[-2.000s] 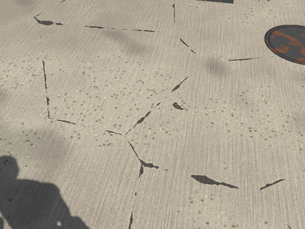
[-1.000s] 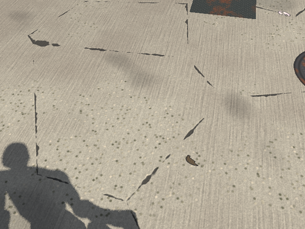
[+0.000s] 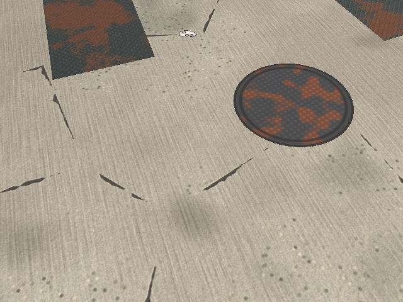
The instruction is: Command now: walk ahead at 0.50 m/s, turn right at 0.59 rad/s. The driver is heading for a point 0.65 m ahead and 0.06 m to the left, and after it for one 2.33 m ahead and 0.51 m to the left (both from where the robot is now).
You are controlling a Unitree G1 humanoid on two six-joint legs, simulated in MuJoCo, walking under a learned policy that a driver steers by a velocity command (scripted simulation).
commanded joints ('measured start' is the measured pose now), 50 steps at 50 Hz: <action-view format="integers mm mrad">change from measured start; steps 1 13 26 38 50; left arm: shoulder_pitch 47 161 50 -336 -53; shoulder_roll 143 160 71 46 61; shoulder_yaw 28 19 -20 -55 -26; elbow -56 -45 -90 -212 -99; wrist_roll -3 14 45 29 20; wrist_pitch -24 -26 5 -12 -61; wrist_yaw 2 27 -25 -30 12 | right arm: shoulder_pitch -4 -191 163 323 245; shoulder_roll -69 -88 -102 -138 -56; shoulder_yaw -13 10 -9 -12 -15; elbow -61 -163 11 100 55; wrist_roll -2 15 37 35 18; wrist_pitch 15 -19 -66 -50 22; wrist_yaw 3 16 3 -4 20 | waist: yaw -6 36 12 -69 -31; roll -59 -115 54 49 -127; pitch -28 -11 -51 8 -36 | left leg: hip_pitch -81 87 461 576 41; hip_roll -12 -125 79 73 -50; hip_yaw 26 39 -191 -90 -18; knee -92 -531 -903 -864 53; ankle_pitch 104 210 301 502 -7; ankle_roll -22 65 251 216 96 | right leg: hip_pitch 46 210 -377 -343 41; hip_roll -259 -288 -172 -180 -410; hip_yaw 261 310 67 -53 114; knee -149 -29 758 241 -198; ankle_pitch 331 584 -100 89 75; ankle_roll -119 -35 95 113 14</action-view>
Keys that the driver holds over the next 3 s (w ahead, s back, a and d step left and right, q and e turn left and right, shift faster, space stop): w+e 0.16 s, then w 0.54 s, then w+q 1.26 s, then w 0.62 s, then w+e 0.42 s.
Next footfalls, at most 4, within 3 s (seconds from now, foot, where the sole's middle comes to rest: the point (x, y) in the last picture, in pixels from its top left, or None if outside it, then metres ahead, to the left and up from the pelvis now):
0.32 left None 0.37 0.11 -0.78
0.84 right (264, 263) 0.59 -0.14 -0.78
1.38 left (208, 194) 0.86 0.05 -0.78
1.92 right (220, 125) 1.22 0.00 -0.78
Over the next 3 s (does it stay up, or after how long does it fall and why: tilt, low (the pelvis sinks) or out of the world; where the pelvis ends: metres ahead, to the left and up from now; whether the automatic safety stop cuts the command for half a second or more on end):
stays up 1.49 0.31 -0.03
